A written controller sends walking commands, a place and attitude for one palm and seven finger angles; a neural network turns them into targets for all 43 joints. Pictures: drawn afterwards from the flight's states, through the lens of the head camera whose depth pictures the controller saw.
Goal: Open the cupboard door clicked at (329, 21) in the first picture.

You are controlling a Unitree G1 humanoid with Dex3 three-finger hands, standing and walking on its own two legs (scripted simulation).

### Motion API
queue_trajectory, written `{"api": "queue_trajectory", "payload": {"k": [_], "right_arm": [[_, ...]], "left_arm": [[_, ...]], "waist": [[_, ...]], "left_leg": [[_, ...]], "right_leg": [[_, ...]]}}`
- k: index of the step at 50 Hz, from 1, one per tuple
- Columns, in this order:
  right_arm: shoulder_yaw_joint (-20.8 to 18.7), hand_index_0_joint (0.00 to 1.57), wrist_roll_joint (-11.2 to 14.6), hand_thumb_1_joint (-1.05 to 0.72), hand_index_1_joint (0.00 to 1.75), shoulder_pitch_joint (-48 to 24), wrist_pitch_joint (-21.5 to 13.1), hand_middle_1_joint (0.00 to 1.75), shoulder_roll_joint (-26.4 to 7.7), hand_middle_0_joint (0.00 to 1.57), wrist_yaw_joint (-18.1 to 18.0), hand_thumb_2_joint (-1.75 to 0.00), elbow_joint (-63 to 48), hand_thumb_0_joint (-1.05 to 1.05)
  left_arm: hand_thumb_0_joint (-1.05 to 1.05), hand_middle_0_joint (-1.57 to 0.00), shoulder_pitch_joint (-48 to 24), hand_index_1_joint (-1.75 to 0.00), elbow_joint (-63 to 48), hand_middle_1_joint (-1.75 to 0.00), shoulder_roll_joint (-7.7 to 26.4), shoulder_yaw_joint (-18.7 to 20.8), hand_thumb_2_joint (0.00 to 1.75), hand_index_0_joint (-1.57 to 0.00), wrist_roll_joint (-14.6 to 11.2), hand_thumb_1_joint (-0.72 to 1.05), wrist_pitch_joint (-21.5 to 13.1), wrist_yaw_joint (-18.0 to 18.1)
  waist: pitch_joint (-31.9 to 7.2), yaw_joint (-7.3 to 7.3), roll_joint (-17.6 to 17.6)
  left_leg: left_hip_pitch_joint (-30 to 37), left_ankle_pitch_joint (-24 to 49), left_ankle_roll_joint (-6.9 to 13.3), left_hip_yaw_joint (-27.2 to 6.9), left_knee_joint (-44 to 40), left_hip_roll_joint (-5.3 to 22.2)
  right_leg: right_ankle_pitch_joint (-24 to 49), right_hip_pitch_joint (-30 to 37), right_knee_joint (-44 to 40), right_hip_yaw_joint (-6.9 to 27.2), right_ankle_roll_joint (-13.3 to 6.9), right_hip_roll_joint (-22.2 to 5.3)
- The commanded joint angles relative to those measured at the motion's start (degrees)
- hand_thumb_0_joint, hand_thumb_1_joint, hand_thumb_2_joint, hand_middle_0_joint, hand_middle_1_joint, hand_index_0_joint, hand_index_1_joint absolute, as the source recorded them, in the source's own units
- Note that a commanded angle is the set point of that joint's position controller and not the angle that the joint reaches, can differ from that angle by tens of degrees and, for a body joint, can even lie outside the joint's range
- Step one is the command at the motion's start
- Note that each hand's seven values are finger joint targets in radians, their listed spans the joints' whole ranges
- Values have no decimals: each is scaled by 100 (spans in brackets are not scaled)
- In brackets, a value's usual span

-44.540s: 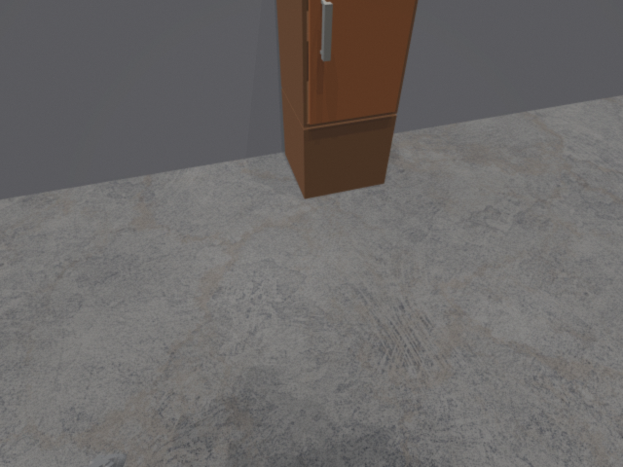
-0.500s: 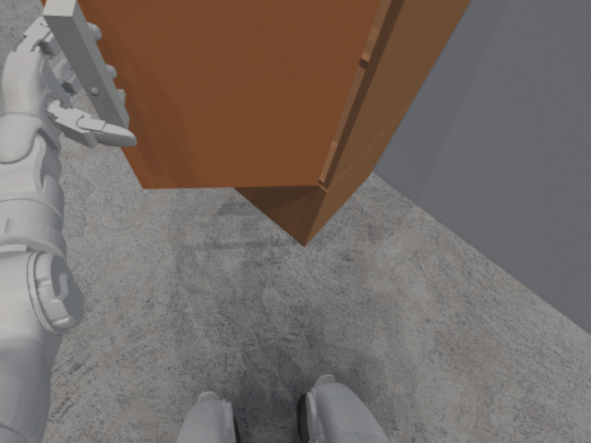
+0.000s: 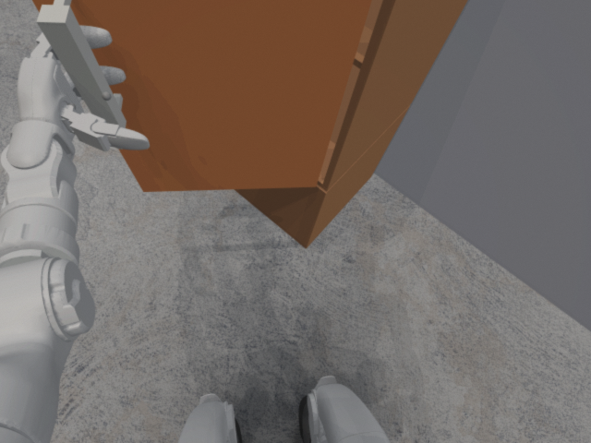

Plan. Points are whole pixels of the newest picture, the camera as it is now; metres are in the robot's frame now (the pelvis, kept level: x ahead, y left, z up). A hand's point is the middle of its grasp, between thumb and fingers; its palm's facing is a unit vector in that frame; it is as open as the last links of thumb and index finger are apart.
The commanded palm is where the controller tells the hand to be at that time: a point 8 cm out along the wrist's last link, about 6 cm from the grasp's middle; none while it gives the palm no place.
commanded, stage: slide the fingers in behind the handle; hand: left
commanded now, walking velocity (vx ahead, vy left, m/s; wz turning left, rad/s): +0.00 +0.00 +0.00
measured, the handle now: (93, 68) +0.59 +0.20 +0.09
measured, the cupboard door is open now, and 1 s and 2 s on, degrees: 45 45 77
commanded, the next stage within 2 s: close the thumb around the handle in 0.20 s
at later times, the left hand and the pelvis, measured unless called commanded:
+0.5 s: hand (101, 97) +0.54 +0.18 +0.09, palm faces -0.03 -1.00 -0.02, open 12.9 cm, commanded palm +0.52 +0.22 +0.09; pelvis +0.00 +0.00 +0.00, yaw +0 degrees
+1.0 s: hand (103, 98) +0.54 +0.18 +0.09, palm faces -0.05 -1.00 -0.01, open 6.1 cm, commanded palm +0.52 +0.22 +0.09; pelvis +0.00 +0.01 +0.00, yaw +0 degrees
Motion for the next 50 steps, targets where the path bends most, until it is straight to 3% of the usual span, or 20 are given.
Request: {"api": "queue_trajectory", "payload": {"k": [1, 6, 8, 12, 14, 15, 17, 19, 23, 25, 30, 32, 34, 36, 37, 40, 42, 44, 47, 50], "right_arm": [[-374, 20, 34, -90, 30, 1106, -48, 30, -1050, 20, -86, -90, -172, 0], [-357, 20, 31, -90, 30, 1102, -86, 30, -1041, 20, -121, -90, -170, 0], [-373, 20, 26, -90, 30, 1100, -118, 30, -1013, 20, -100, -90, -176, 0], [-371, 20, 36, -90, 30, 1090, -98, 30, -1064, 20, -104, -90, -112, 0], [-380, 20, 13, -90, 30, 1111, -115, 30, -1090, 20, -119, -90, -117, 0], [-365, 20, 26, -90, 30, 1093, -117, 30, -1085, 20, -129, -90, -130, 0], [-348, 20, 15, -90, 30, 1080, -133, 30, -1067, 20, -118, -90, -144, 0], [-362, 20, 0, -90, 30, 1102, -137, 30, -1067, 20, -110, -90, -151, 0], [-366, 20, 1, -90, 30, 1135, -115, 30, -1075, 20, -108, -90, -143, 0], [-388, 20, -7, -90, 30, 1140, -99, 30, -1065, 20, -84, -90, -145, 0], [-387, 20, 18, -90, 30, 1141, -42, 30, -1078, 20, -77, -90, -151, 0], [-384, 20, 14, -90, 30, 1128, -51, 30, -1053, 20, -72, -90, -156, 0], [-387, 20, 3, -90, 30, 1137, -58, 30, -1069, 20, -86, -90, -138, 0], [-376, 20, 4, -90, 30, 1113, -71, 30, -1056, 20, -87, -90, -114, 0], [-376, 20, 7, -90, 30, 1126, -73, 30, -1081, 20, -97, -90, -128, 0], [-371, 20, -5, -90, 30, 1125, -90, 30, -1066, 20, -94, -90, -101, 0], [-375, 20, -7, -90, 30, 1124, -91, 30, -1083, 20, -88, -90, -121, 0], [-382, 20, -3, -90, 30, 1137, -81, 30, -1093, 20, -110, -90, -133, 0], [-356, 20, 5, -90, 30, 1083, -59, 30, -1073, 20, -102, -90, -199, 0], [-374, 20, -5, -90, 30, 1103, -54, 30, -1064, 20, -103, -90, -216, 0]], "left_arm": [[0, -30, -2583, -120, -1093, -120, 1364, 67, 30, -30, -147, -50, -286, -85], [0, -30, -2643, -120, -1077, -120, 1647, 240, 30, -30, -115, -50, -374, -70], [0, -30, -2717, -120, -1192, -120, 1253, -31, 30, -30, -146, -50, -433, -113], [0, -30, -2675, -120, -865, -120, 1153, -114, 30, -30, -183, -50, -293, -145], [0, -30, -2824, -120, -1059, -120, 1451, 127, 30, -30, -180, -50, -324, -111], [0, -30, -2755, -120, -965, -120, 1541, 166, 30, -30, -155, -50, -301, -98], [0, -31, -2880, -121, -1026, -121, 1500, 91, 35, -31, -111, -39, -313, -85], [0, -32, -2934, -122, -1264, -122, 1488, 89, 40, -32, -110, -28, -413, -59], [0, -33, -2879, -125, -1221, -125, 1415, 63, 49, -33, -153, -5, -395, -84], [0, -34, -2718, -126, -1322, -126, 1353, 72, 54, -34, -149, 6, -390, -89], [0, -36, -2460, -129, -1098, -129, 1374, 142, 66, -36, -189, 34, -277, -68], [0, -37, -2655, -130, -1246, -130, 1238, -21, 71, -37, -148, 45, -295, -64], [0, -38, -2638, -131, -1248, -131, 1459, 178, 76, -38, -161, 56, -376, -40], [0, -38, -2680, -133, -1065, -133, 1284, 38, 80, -38, -174, 68, -358, -65], [0, -39, -2653, -133, -1075, -133, 1465, 160, 83, -39, -161, 73, -362, -65], [0, -40, -2736, -135, -1112, -135, 1374, 53, 90, -40, -132, 90, -400, -76], [0, -40, -2624, -135, -1051, -135, 1375, 81, 90, -40, -158, 90, -364, -104], [0, -40, -2715, -135, -1148, -135, 1608, 286, 90, -40, -182, 90, -394, -104], [0, -40, -2564, -135, -1035, -135, 1578, 270, 90, -40, -154, 90, -299, -28], [0, -40, -2573, -135, -1247, -135, 1604, 309, 90, -40, -129, 90, -355, 15]], "waist": [[-2806, -109, 556], [-2858, -64, 616], [-2899, -130, 783], [-2662, -203, 618], [-2982, -130, 712], [-2901, -128, 635], [-2822, -142, 705], [-3158, -117, 903], [-3055, -153, 846], [-3275, -43, 1048], [-2896, -73, 578], [-2834, -123, 737], [-2928, -69, 803], [-2690, -165, 622], [-2720, -109, 613], [-2872, -117, 932], [-2893, -126, 732], [-3067, -72, 802], [-2855, -58, 702], [-3080, -25, 789]], "left_leg": [[1897, 2311, 114, -292, -558, -264], [1811, 2336, 114, -283, -522, -279], [2115, 2482, 107, -324, -503, -267], [2010, 2264, 90, -361, -523, -240], [2091, 2346, 93, -358, -492, -254], [1963, 2272, 103, -348, -480, -255], [1905, 2213, 103, -355, -490, -259], [2226, 2512, 80, -394, -454, -250], [2320, 2698, 74, -424, -462, -226], [2548, 2914, 25, -445, -468, -210], [2155, 2666, 71, -381, -529, -229], [2225, 2591, 67, -393, -562, -228], [2303, 2684, 53, -400, -530, -220], [2107, 2449, 73, -394, -529, -224], [2056, 2405, 72, -397, -543, -229], [2323, 2621, 36, -439, -505, -215], [2230, 2600, 59, -420, -484, -217], [2263, 2691, 49, -434, -464, -219], [2043, 2559, 65, -375, -496, -238], [2239, 2779, 47, -403, -475, -219]], "right_leg": [[2075, 1413, -571, 218, -36, 245], [2128, 1523, -534, 261, -42, 233], [2074, 1239, -508, 201, -72, 248], [1813, 1030, -550, 176, -40, 237], [1888, 1154, -524, 198, -42, 231], [1865, 1184, -523, 214, -39, 232], [1815, 1168, -514, 206, -44, 230], [1942, 1104, -452, 187, -58, 237], [2029, 1053, -441, 141, -72, 256], [2102, 1038, -428, 120, -77, 256], [2110, 1211, -513, 132, -47, 271], [2016, 1117, -534, 129, -51, 267], [2026, 1096, -510, 133, -67, 266], [1890, 1048, -539, 138, -46, 262], [1874, 1126, -527, 147, -57, 259], [1890, 920, -475, 121, -73, 250], [1930, 1009, -486, 130, -63, 261], [2004, 1080, -439, 136, -62, 255], [1993, 1168, -467, 144, -48, 251], [2124, 1179, -418, 127, -55, 251]]}}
